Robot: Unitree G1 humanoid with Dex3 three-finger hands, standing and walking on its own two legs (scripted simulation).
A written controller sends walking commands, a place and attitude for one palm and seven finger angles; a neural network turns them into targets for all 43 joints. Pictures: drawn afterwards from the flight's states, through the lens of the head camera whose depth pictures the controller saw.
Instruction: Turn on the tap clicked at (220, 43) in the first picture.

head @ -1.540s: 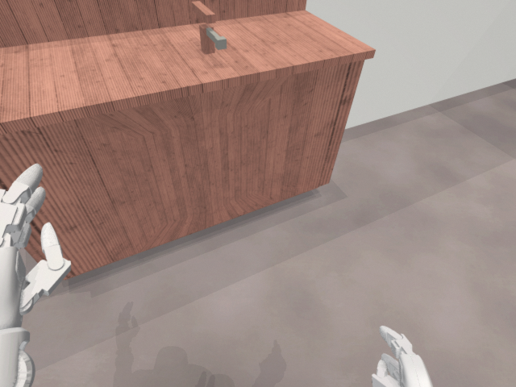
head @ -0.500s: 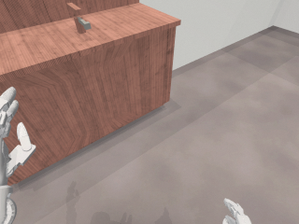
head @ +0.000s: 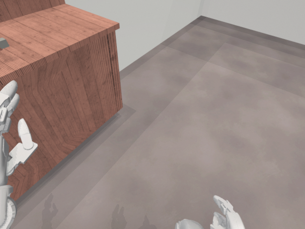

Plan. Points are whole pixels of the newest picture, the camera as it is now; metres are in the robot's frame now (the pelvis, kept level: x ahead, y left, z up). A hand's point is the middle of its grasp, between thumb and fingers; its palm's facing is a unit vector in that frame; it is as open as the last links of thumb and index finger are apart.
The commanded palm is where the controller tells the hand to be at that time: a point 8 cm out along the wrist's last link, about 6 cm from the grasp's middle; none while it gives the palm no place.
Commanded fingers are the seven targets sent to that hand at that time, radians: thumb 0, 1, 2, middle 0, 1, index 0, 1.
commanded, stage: walk to a spot facing it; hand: left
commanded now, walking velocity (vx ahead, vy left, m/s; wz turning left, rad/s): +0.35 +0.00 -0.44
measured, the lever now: (2, 43) +0.69 +0.64 +0.11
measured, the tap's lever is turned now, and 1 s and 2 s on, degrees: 0 0 0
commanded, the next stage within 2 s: turn to face it in 0.70 s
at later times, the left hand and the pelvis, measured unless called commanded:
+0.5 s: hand (112, 82) +0.40 +0.14 +0.20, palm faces +0.26 -0.82 -0.51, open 7.4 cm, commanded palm +0.36 +0.19 +0.18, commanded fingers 0.00 0.90 0.90 -0.20 -0.30 -0.20 -0.30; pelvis +0.15 -0.06 -0.01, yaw -9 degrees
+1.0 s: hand (129, 60) +0.51 +0.12 +0.18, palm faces +0.36 -0.80 -0.49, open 7.4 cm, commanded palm +0.46 +0.16 +0.18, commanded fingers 0.00 0.90 0.90 -0.20 -0.30 -0.20 -0.30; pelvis +0.27 -0.10 -0.01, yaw -6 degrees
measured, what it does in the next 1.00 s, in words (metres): walks ahead: right foot, then left foot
